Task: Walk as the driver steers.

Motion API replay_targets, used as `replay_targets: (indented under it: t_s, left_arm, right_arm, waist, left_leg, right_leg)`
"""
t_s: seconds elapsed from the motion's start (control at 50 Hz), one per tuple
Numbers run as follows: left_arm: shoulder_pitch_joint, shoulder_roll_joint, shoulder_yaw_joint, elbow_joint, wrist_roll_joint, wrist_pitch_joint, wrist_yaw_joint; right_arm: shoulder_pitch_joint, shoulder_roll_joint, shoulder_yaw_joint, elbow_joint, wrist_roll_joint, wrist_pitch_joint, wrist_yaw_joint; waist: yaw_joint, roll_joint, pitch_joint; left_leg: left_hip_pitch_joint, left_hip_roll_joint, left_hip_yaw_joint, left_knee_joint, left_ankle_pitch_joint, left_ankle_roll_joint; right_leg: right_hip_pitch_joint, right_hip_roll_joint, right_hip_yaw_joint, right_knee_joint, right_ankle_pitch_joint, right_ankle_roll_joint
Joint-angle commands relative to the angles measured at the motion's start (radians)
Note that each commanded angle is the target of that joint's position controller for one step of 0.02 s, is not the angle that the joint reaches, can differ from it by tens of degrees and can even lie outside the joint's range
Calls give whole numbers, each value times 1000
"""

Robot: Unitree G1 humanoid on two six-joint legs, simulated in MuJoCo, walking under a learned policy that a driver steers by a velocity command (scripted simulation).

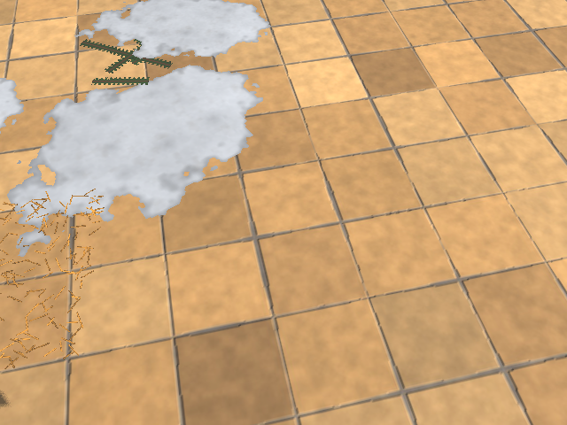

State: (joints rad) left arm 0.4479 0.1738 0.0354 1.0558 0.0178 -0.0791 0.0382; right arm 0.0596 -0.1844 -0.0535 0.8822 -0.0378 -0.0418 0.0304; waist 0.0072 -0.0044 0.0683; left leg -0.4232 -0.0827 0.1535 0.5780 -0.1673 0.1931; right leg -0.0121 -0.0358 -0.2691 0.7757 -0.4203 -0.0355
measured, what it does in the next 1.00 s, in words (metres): walks ahead, turning left: right foot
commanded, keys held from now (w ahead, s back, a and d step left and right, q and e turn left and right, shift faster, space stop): w+q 0.80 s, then w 0.20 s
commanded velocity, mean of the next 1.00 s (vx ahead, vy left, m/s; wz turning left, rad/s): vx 0.50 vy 0.00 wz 0.54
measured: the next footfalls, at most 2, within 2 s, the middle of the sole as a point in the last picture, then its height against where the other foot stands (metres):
right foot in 0.50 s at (333, 410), level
left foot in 1.02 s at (193, 363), level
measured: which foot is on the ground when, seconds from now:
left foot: down 0.00-0.50, up 0.52-1.00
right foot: up 0.00-0.48, down 0.50-1.00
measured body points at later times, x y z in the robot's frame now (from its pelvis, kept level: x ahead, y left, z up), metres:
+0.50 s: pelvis +0.29 -0.01 +0.01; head +0.33 +0.00 +0.45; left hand +0.46 +0.26 -0.07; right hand +0.31 -0.30 -0.12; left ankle +0.09 +0.03 -0.71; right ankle +0.44 -0.08 -0.72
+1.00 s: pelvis +0.51 +0.09 +0.01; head +0.54 +0.12 +0.46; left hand +0.34 +0.29 -0.12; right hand +0.82 +0.04 -0.07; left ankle +0.55 +0.23 -0.71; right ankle +0.45 -0.09 -0.71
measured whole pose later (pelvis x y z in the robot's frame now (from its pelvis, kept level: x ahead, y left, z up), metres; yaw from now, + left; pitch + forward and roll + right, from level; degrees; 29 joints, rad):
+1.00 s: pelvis +0.51 +0.09 +0.01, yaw +34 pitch +2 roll -1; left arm 0.44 0.24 0.04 0.90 0.02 -0.07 0.00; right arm 0.02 -0.23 -0.03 0.70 -0.05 -0.02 0.07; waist 0.08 0.01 0.04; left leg -0.49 0.01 0.06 0.57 -0.18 0.11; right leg 0.06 -0.05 -0.25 0.32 -0.39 0.04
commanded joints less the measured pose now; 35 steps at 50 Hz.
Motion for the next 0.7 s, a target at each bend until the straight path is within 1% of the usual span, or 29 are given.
replay_targets:
  t_s: [0.02, 0.04, 0.06, 0.08, 0.1, 0.12, 0.14, 0.18, 0.22, 0.26, 0.32, 0.38, 0.4, 0.42, 0.44, 0.46, 0.48, 0.5, 0.52, 0.54, 0.56, 0.58, 0.6, 0.62, 0.66, 0.7]
  left_arm:
    - [-104, 146, 31, -185, -8, -32, -29]
    - [-174, 142, 27, -212, -12, -48, -35]
    - [-164, 147, 29, -208, -15, -55, -34]
    - [-171, 141, 31, -210, -2, -43, -31]
    - [-145, 127, 27, -206, 19, -21, -34]
    - [-134, 117, 26, -208, 30, 0, -38]
    - [-141, 111, 25, -218, 35, 15, -42]
    - [-205, 109, 23, -251, 34, 32, -47]
    - [-305, 116, 21, -294, 30, 37, -51]
    - [-391, 120, 18, -329, 26, 39, -54]
    - [-494, 123, 9, -372, 20, 36, -60]
    - [-572, 131, 1, -414, 13, 25, -63]
    - [-575, 139, 1, -424, 10, 20, -63]
    - [-550, 151, 3, -425, 8, 15, -62]
    - [-489, 167, 7, -412, 6, 9, -58]
    - [-389, 195, 19, -384, 4, 3, -49]
    - [-244, 223, 31, -343, 5, -8, -38]
    - [-92, 282, 47, -330, 27, -18, -20]
    - [-60, 374, 66, -341, 56, -10, -15]
    - [-107, 329, 67, -345, 35, 8, -21]
    - [-187, 230, 45, -360, 25, 12, -23]
    - [-232, 171, 29, -357, 21, 10, -28]
    - [-232, 159, 24, -347, 22, 7, -28]
    - [-216, 156, 23, -329, 18, 1, -27]
    - [-180, 162, 26, -307, 6, -21, -35]
    - [-160, 174, 33, -294, -1, -34, -41]
  right_arm:
    - [347, -284, -87, 34, 18, 23, -16]
    - [288, -239, -75, 34, 23, 22, -25]
    - [247, -177, -60, 34, 25, 17, -27]
    - [214, -149, -50, 31, 24, 6, -31]
    - [196, -137, -43, 24, 28, -5, -37]
    - [204, -141, -40, 24, 33, -17, -37]
    - [223, -158, -42, 28, 38, -28, -36]
    - [262, -192, -49, 31, 39, -36, -33]
    - [309, -195, -49, 30, 39, -32, -31]
    - [355, -193, -48, 29, 38, -27, -29]
    - [412, -203, -50, 24, 33, -21, -33]
    - [439, -214, -51, 14, 23, -17, -40]
    - [434, -221, -53, 8, 20, -18, -44]
    - [414, -231, -56, -2, 19, -19, -48]
    - [375, -244, -59, -16, 18, -21, -50]
    - [341, -259, -62, -29, 17, -26, -46]
    - [315, -266, -64, -37, 24, -33, -36]
    - [319, -213, -50, -62, 36, -42, -26]
    - [437, -91, -25, -94, 73, -38, -29]
    - [452, -186, -34, -83, 40, -26, -36]
    - [386, -203, -39, -75, 23, -14, -34]
    - [329, -190, -35, -82, 17, -10, -24]
    - [310, -174, -34, -87, 12, -3, -14]
    - [310, -167, -34, -91, 2, 10, -3]
    - [298, -149, -29, -105, 1, 29, 11]
    - [239, -140, -25, -135, 0, 38, 23]
  waist:
    - [-139, 81, -289]
    - [-108, 23, -159]
    - [-57, -56, -64]
    - [-16, -84, -33]
    - [11, -76, -33]
    - [23, -56, -43]
    - [29, -41, -46]
    - [19, -6, -38]
    - [-15, 29, -26]
    - [-50, 52, -26]
    - [-92, 71, -30]
    - [-116, 82, -24]
    - [-109, 89, -24]
    - [-89, 95, -28]
    - [-51, 101, -41]
    - [-6, 100, -83]
    - [68, 58, -158]
    - [124, -14, -288]
    - [60, -252, -422]
    - [32, -213, -406]
    - [15, -86, -228]
    - [10, -22, -131]
    - [-2, -54, -93]
    - [-14, -92, -71]
    - [-23, -104, -73]
    - [-24, -97, -63]
  left_leg:
    - [714, 424, -859, -285, -39, 311]
    - [612, 414, -736, -322, -52, 266]
    - [466, 375, -641, -352, 42, 207]
    - [377, 316, -561, -357, 143, 161]
    - [316, 272, -494, -360, 227, 142]
    - [287, 248, -457, -361, 291, 132]
    - [271, 228, -431, -359, 357, 128]
    - [251, 195, -399, -364, 406, 109]
    - [267, 175, -397, -364, 417, 77]
    - [313, 164, -407, -350, 423, 47]
    - [398, 169, -438, -323, 432, 34]
    - [466, 190, -478, -281, 465, 37]
    - [475, 200, -494, -264, 477, 30]
    - [467, 207, -506, -245, 491, 14]
    - [429, 203, -503, -211, 539, -9]
    - [391, 186, -498, -128, 641, -33]
    - [347, 136, -462, 42, 659, -56]
    - [216, 75, -420, 292, 425, -75]
    - [-87, -76, -301, 592, -350, -109]
    - [-196, -15, -287, 717, -369, -100]
    - [-220, 43, -274, 730, -266, -105]
    - [-204, 77, -257, 679, -193, -113]
    - [-180, 102, -249, 641, -169, -120]
    - [-153, 118, -240, 619, -160, -128]
    - [-147, 126, -225, 609, -140, -132]
    - [-208, 141, -220, 588, -91, -138]
  right_leg:
    - [-722, 68, 285, 782, -57, 7]
    - [-786, -3, 323, 710, 37, -1]
    - [-737, -40, 312, 592, 93, 0]
    - [-675, -66, 317, 508, 105, 13]
    - [-612, -72, 314, 464, 109, 29]
    - [-578, -75, 309, 421, 108, 44]
    - [-572, -75, 295, 386, 110, 57]
    - [-594, -75, 271, 300, 172, 78]
    - [-639, -71, 256, 202, 257, 90]
    - [-669, -57, 253, 108, 329, 90]
    - [-697, -29, 258, -5, 384, 82]
    - [-688, 3, 261, -109, 378, 65]
    - [-658, 10, 269, -146, 370, 55]
    - [-596, 18, 279, -190, 356, 43]
    - [-484, 34, 280, -235, 325, 28]
    - [-333, 64, 271, -255, 287, 10]
    - [-141, 60, 267, -317, 320, -13]
    - [99, -111, 428, -336, 179, -53]
    - [359, -418, 865, -392, 151, -156]
    - [281, -427, 1063, -470, -3, -202]
    - [119, -379, 900, -500, -64, -178]
    - [-3, -316, 734, -521, 23, -151]
    - [-68, -271, 617, -542, 129, -125]
    - [-121, -240, 532, -562, 205, -111]
    - [-141, -231, 444, -581, 343, -113]
    - [-126, -241, 379, -608, 404, -127]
